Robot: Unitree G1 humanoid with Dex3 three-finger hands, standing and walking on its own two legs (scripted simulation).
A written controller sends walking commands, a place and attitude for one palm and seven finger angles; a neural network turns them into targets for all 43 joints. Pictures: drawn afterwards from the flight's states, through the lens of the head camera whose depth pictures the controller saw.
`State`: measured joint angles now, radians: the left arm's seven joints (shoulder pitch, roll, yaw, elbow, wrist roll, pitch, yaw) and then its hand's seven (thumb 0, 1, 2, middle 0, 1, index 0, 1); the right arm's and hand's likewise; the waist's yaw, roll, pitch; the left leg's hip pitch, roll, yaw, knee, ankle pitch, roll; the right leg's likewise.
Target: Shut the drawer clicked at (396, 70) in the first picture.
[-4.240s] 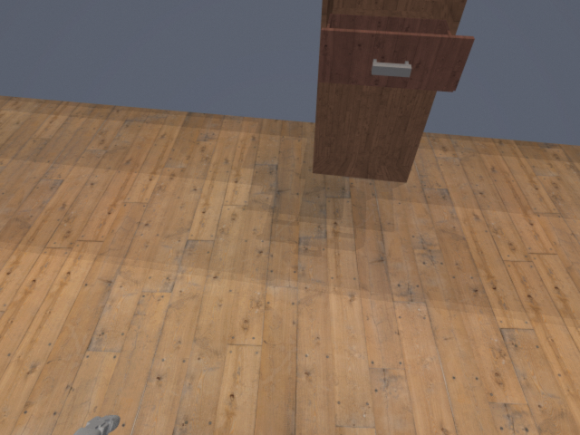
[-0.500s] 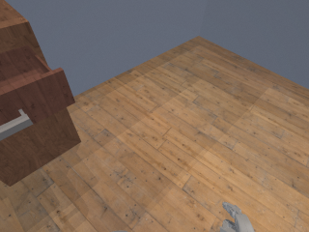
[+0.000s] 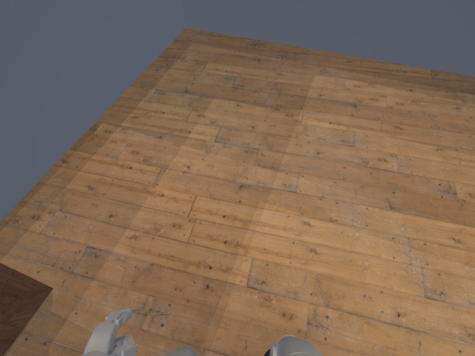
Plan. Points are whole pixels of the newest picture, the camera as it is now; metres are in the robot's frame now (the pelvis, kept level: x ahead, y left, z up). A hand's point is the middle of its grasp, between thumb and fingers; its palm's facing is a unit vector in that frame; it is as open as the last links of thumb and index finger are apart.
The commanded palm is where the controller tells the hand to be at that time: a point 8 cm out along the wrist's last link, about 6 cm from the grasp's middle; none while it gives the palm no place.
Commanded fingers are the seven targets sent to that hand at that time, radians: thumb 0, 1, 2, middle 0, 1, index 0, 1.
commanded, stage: turn to face it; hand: left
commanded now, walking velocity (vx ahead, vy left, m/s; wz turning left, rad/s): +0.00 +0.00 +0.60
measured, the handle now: out of the picture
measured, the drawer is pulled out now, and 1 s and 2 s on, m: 0.30 0.30 0.30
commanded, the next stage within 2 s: take the last steps up to it in 1.94 s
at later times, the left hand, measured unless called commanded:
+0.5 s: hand out of the picture +0.04 +0.25 -0.16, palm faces +0.27 -0.94 -0.21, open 7.4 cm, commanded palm none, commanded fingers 0.00 0.90 0.90 -0.20 -0.30 -0.20 -0.30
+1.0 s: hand out of the picture +0.02 +0.18 -0.12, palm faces +0.52 -0.81 -0.28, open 7.4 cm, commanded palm none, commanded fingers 0.00 0.90 0.90 -0.20 -0.30 -0.20 -0.30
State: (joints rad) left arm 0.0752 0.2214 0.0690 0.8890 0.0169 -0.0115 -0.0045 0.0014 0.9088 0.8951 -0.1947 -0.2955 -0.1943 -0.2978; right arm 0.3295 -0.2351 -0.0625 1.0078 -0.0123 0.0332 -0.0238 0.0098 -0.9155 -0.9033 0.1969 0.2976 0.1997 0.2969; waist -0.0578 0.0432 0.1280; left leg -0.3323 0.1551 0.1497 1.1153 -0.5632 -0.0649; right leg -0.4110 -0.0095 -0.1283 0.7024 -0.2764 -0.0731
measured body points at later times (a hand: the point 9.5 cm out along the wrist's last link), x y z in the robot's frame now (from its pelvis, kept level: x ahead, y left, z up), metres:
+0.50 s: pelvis +0.02 +0.04 +0.02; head +0.05 +0.07 +0.47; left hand +0.03 +0.29 -0.14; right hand +0.10 -0.20 -0.12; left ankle +0.01 +0.12 -0.71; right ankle +0.03 -0.10 -0.64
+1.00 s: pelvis +0.02 -0.04 +0.02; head +0.06 -0.06 +0.47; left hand -0.01 +0.23 -0.10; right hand +0.23 -0.24 -0.13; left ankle -0.03 +0.09 -0.64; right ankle +0.08 -0.13 -0.71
